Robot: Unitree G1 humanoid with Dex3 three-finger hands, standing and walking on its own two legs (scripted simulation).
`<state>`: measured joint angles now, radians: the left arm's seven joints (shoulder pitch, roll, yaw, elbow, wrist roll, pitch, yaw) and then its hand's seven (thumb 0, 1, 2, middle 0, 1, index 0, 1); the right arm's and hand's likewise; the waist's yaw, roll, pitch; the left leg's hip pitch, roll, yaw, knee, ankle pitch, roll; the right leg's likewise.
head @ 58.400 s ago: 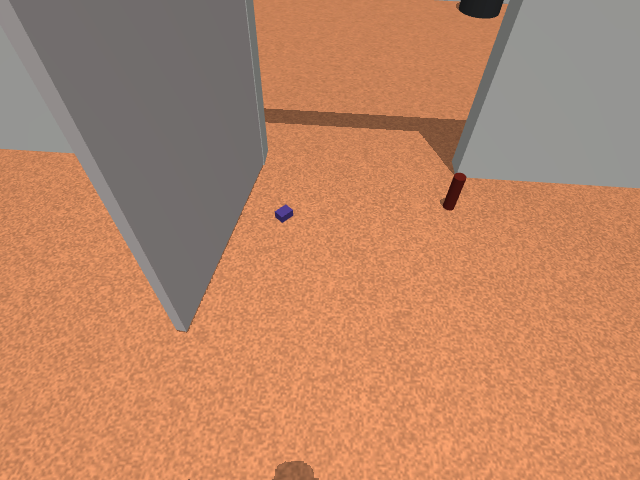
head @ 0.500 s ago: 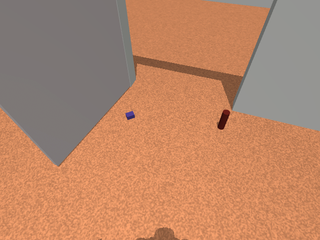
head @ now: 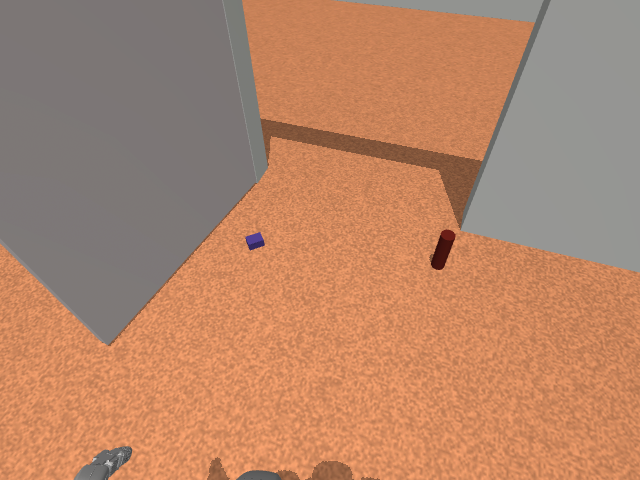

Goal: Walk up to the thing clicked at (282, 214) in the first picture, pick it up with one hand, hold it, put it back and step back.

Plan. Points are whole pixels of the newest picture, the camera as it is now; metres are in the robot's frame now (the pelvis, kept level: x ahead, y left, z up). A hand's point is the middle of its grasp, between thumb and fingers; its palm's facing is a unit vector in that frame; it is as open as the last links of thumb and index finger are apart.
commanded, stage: step back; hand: left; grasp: from above
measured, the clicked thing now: (255, 241) +1.07 +0.30 -0.75
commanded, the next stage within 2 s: stand in 0.24 s
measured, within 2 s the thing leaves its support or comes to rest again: neither
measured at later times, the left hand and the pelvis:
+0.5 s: hand out of the picture +0.13 +0.28 -0.15, palm faces -0.01 -0.95 -0.32, open 7.4 cm; pelvis +0.04 +0.03 +0.01, yaw +0 degrees
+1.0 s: hand out of the picture +0.11 +0.27 -0.14, palm faces -0.04 -0.94 -0.35, open 7.4 cm; pelvis +0.03 +0.02 +0.02, yaw +0 degrees
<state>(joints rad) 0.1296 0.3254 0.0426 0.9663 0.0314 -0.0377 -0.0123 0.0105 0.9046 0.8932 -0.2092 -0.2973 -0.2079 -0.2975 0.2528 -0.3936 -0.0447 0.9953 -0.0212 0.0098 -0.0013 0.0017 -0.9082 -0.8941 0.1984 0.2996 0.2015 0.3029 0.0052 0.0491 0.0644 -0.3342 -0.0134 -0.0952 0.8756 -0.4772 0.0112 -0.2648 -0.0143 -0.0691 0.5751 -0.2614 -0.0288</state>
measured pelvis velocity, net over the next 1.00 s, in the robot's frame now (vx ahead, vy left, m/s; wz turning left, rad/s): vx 0.03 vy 0.02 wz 0.00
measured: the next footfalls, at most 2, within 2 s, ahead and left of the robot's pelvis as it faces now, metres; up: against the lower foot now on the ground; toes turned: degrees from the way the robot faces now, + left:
left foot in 0.14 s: +0.07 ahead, +0.15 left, +0.00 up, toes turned +0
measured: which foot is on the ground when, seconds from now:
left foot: up 0.00-0.12, down 0.14-1.00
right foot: down 0.00-1.00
